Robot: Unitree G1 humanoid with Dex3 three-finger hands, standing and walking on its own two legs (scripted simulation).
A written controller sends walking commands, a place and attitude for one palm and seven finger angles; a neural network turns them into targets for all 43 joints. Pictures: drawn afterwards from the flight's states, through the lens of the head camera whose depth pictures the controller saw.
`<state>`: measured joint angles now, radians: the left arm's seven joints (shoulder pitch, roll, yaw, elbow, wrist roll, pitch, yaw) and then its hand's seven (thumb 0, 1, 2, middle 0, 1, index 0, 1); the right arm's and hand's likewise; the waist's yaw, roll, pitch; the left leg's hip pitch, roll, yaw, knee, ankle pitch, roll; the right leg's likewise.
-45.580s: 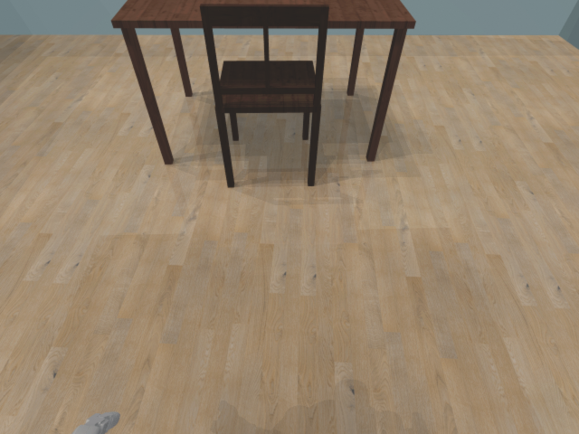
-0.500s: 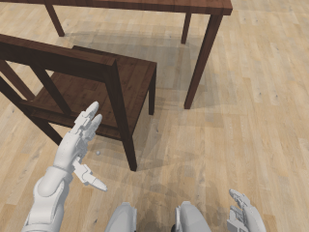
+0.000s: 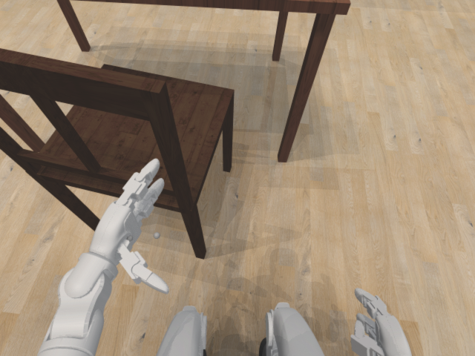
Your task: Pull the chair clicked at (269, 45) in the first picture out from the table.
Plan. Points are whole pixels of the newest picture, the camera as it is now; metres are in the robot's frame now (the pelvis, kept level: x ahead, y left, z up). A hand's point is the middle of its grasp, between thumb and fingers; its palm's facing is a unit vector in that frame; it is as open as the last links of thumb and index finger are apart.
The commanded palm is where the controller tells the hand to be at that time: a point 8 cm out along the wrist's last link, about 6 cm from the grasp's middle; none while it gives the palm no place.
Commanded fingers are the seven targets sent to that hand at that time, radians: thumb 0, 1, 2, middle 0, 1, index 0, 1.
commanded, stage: aim the fingers beside a spindle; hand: left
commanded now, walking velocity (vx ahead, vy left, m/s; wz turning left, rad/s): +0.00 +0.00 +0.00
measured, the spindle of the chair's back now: (71, 137) +0.50 +0.32 +0.01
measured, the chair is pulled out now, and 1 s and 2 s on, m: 0.23 0.23 0.23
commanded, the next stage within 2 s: push the fingers through the gap in 1.10 s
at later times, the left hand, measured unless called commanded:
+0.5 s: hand (136, 219) +0.32 +0.16 +0.03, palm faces -0.23 -0.97 -0.06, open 16.9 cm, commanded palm +0.31 +0.21 +0.03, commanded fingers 0.00 -0.50 0.30 -0.06 -0.08 -0.06 -0.08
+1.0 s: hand (142, 233) +0.31 +0.15 +0.02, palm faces -0.32 -0.95 +0.02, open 16.9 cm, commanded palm +0.31 +0.21 +0.04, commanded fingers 0.00 -0.50 0.30 -0.06 -0.08 -0.06 -0.08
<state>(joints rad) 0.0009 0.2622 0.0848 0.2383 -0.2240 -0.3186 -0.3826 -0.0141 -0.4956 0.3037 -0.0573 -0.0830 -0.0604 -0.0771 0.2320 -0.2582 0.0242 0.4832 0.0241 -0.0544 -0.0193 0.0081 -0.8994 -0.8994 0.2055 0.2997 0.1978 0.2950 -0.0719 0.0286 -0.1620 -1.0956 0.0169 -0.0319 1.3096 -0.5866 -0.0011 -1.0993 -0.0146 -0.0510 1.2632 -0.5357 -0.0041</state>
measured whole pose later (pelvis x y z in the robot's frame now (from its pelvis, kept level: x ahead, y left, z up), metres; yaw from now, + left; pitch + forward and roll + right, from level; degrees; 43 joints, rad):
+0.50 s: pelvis +0.00 +0.00 +0.00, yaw +0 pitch +21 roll -2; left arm -0.07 0.30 0.15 0.25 -0.22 -0.36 -0.35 -0.01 -0.50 0.30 -0.06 -0.08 -0.07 -0.08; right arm 0.21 -0.25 0.03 0.50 0.02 -0.06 -0.02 0.01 -0.90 -0.90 0.20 0.30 0.20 0.29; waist -0.06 0.02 -0.16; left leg -1.11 0.02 -0.04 1.32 -0.59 0.00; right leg -1.10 -0.01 -0.06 1.26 -0.53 0.00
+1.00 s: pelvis +0.01 +0.01 +0.00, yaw +0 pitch +22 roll -3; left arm 0.02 0.29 0.11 0.23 -0.25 -0.30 -0.42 -0.01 -0.49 0.30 -0.06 -0.08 -0.06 -0.08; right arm 0.23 -0.26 0.03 0.48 0.03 -0.04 -0.01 0.01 -0.90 -0.90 0.21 0.30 0.20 0.30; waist -0.07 0.03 -0.17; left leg -1.09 0.01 -0.03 1.30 -0.59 0.01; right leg -1.08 -0.02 -0.05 1.23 -0.53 0.01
